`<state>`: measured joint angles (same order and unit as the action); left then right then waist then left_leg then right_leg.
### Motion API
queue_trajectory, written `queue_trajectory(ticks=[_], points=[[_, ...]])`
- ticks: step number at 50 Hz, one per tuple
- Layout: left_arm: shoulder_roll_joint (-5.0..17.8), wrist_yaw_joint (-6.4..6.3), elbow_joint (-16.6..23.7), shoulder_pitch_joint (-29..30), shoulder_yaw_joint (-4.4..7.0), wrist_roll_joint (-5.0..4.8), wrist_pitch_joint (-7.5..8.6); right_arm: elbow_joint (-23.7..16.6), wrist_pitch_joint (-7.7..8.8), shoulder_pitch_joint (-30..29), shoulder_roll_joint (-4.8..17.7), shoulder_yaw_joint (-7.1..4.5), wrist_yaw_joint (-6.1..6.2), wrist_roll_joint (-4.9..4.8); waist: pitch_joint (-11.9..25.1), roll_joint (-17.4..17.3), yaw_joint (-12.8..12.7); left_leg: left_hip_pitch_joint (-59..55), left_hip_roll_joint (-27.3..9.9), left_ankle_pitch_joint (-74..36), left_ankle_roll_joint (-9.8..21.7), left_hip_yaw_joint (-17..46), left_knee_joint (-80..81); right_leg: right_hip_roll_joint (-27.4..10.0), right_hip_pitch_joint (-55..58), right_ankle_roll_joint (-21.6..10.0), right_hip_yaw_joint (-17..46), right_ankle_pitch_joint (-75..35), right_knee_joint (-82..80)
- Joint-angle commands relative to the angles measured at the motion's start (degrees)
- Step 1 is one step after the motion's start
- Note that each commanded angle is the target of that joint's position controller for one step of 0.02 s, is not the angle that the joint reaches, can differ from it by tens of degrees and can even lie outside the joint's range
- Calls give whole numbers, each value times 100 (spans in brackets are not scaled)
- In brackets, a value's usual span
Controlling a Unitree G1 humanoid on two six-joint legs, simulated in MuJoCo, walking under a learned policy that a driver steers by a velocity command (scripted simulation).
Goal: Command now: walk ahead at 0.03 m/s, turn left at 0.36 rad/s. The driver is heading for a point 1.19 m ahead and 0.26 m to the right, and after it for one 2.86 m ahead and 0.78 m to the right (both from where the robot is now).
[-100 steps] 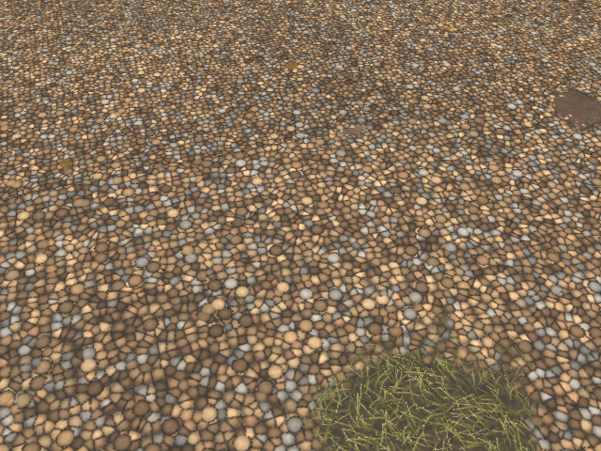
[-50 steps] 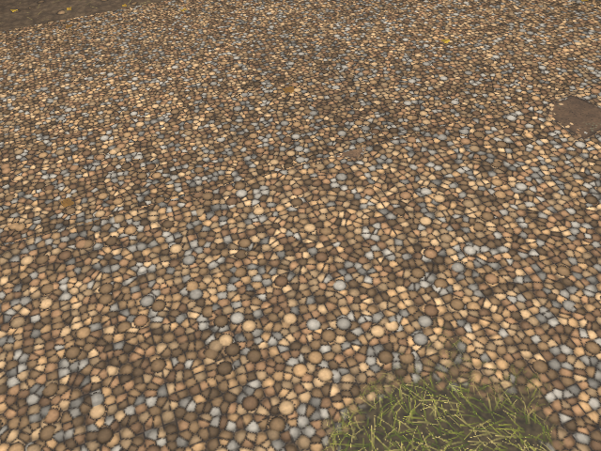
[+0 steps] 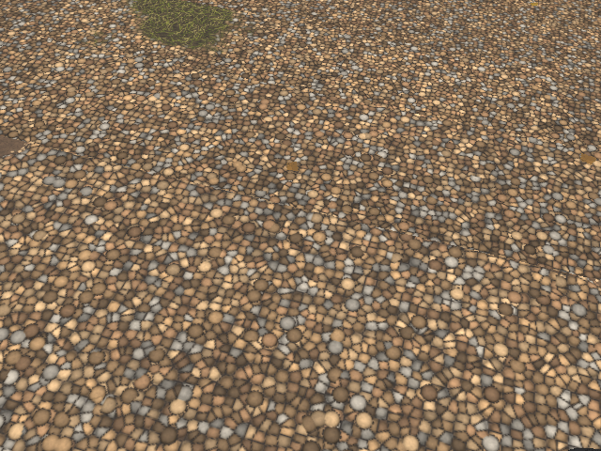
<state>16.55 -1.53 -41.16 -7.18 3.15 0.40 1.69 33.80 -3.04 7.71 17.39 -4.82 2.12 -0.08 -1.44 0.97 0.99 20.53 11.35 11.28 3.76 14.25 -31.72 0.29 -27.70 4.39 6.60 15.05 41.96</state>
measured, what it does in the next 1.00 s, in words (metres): walks ahead: right foot, then left foot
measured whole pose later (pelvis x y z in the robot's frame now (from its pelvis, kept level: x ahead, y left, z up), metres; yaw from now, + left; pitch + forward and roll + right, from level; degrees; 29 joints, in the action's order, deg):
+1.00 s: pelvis +0.25 -0.06 +0.01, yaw +3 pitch +3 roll -1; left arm 14.1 1.5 -48.8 -30.9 2.1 0.8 5.0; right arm 37.1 1.4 4.6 15.5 -1.6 -4.3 2.0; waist 1.5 -2.1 -4.7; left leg 42.3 -5.3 0.6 2.0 -1.9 -46.4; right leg 2.9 5.5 -2.4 -2.1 16.7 8.3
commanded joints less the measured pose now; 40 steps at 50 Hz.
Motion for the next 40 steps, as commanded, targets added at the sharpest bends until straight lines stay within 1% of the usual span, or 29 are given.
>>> queue_trajectory(ticks=[1,2,3,4,5,6,8,11,13,16,18,19,20,21,22,23,24,25,27,30,31,32,33,34,35,36,37,38,40], points=[[486,105,491,68,138,-5,219,-358,34,49,556,-61,-29,-29,855,-1016,-67,-796,-1562,-1698,670,1409,318,-18,920,-271,-206,-502,-1296],[574,123,488,-12,163,66,238,-329,46,195,436,-18,-32,-44,777,-757,-95,-579,-1346,-1058,397,1284,123,-312,1432,-436,51,-1372,-1945],[942,101,612,103,215,188,212,-322,73,623,199,55,-37,71,881,508,245,-172,-687,913,15,564,-912,-1367,1922,-858,1130,-2630,-2105],[956,97,510,31,214,302,161,-397,127,591,501,-43,-49,4,570,1620,302,551,-167,2464,-347,-173,-1545,-2082,1763,-1854,2072,-3441,-2242],[792,96,546,-88,201,220,156,-371,175,387,927,-163,-36,30,634,1271,21,801,-439,2618,-599,-223,-2579,-2268,1712,-2202,2379,-3065,-2290],[783,75,531,-176,212,123,133,-303,161,206,1022,-222,-29,-34,626,822,-93,954,-477,2352,-705,-260,-3180,-2010,1809,-2052,2019,-2749,-2178],[690,35,545,-34,168,-20,70,-126,30,299,692,-163,-5,-29,523,496,-35,1042,-582,1936,-876,-292,-3632,-1587,1794,-1690,1375,-2324,-2072],[449,38,531,124,79,16,-51,-59,8,288,144,27,-50,-66,511,785,8,528,-807,1610,-959,-918,-2460,-964,1683,-1438,515,-2075,-2115],[495,33,454,-104,103,12,-119,-92,50,51,-29,109,-80,-60,610,1074,-211,107,-988,1671,-954,-1161,-1368,-920,1868,-1495,461,-1999,-2070],[606,31,379,-290,119,-38,-168,77,94,244,140,45,-102,-109,677,1097,-216,-480,-1009,826,-812,-1299,154,-1070,1981,-1553,705,-1822,-1921],[515,52,277,-527,73,-88,-109,196,129,421,249,41,-106,2,634,819,-153,-1298,-1117,-310,-538,-1111,1150,-963,1529,-1194,651,-1566,-1877],[438,89,290,-571,34,5,-22,138,138,473,513,6,-73,78,767,323,-215,-1754,-1588,-1151,-342,-666,933,-804,1154,-891,416,-1199,-1637],[156,130,285,-727,-32,70,51,379,142,644,600,-33,-89,103,981,-775,-417,-1460,-1681,313,-4,-523,723,-122,1170,-560,-394,321,-1482],[337,132,320,-329,1,50,75,343,154,854,578,-80,-140,34,735,-962,-2,-1119,-1744,2585,324,-187,1159,234,939,-355,-844,1107,-771],[457,135,468,92,67,-65,106,374,205,1071,771,-117,-156,54,183,-1229,234,-940,-2235,3865,606,665,1822,336,216,-311,-1063,1267,-135],[479,123,559,282,107,-189,144,407,289,1100,951,-153,-123,28,-341,-1458,273,-693,-2672,4252,871,1355,2275,179,-233,-415,-966,1296,495],[559,138,673,391,146,-272,204,458,412,1161,913,-138,-96,-25,-756,-1583,296,-724,-2960,4046,1052,1792,2499,-96,-844,-563,-619,1448,965],[500,176,708,363,147,-314,289,484,539,1209,779,-92,-70,-69,-857,-1514,237,-1123,-3060,3669,1076,1868,2467,-344,-1430,-704,-390,1307,1197],[330,277,703,347,85,-265,454,469,646,1223,608,-45,-81,-121,-590,-1104,227,-1679,-2879,2790,893,1372,2344,-489,-1607,-841,-424,915,723],[186,396,598,156,23,-187,527,347,643,958,773,-83,-156,-160,-156,-1137,81,-897,-2301,1816,684,255,2220,-155,185,-747,-931,417,-413],[225,520,521,-47,45,295,211,499,608,958,967,-164,-280,271,-49,-1264,-21,-564,-1953,2073,619,-172,2169,168,948,-659,-1335,495,-821],[266,497,362,-512,93,280,87,492,602,848,863,-171,-326,239,-95,-1071,-263,41,-1878,2171,572,-336,1876,294,1877,-594,-1536,-66,-1109],[439,421,150,-1145,164,227,49,514,613,846,705,-125,-324,212,-4,-620,-560,650,-1735,2081,520,-451,1321,415,2834,-557,-1601,53,-1111],[663,348,-100,-2179,251,203,100,471,645,634,489,-54,-314,253,232,48,-1144,1421,-1409,1531,424,-774,-159,44,3971,-612,-1088,455,-1182],[1414,273,-168,-3151,361,336,174,47,722,116,-191,140,-294,213,644,1887,-1593,2453,-832,2071,155,-1294,-2748,-1700,4351,-944,1545,2989,-2457],[1502,258,-31,-2591,343,303,182,-181,752,104,-140,151,-262,171,260,1548,-1129,3353,-586,1768,234,-458,-3747,-2256,3608,-1378,4023,4224,-3502],[1273,264,77,-1855,298,234,158,-167,729,69,55,120,-288,162,-251,689,-622,3741,-1183,961,268,-482,-4066,-2401,3249,-1534,3614,4025,-3355],[989,289,146,-1527,235,180,190,-31,721,166,273,95,-369,243,-191,241,-416,3371,-1489,492,197,-756,-3857,-2083,2865,-1459,2850,3330,-3159],[759,273,157,-1306,139,152,252,218,657,495,326,90,-505,324,-66,405,-160,2637,-1728,198,-43,-1028,-3473,-1482,2265,-1364,1787,2561,-3414]])
Next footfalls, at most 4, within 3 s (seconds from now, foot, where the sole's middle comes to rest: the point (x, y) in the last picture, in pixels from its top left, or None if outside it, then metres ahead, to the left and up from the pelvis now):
0.04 right None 0.10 -0.15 -0.77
0.36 left None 0.03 0.11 -0.77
0.68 right None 0.16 -0.16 -0.77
1.14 left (267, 410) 0.55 0.08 -0.77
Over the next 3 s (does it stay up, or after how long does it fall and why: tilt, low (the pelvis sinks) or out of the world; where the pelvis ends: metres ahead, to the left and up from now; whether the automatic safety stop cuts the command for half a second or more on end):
stays up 1.48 -0.09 -0.17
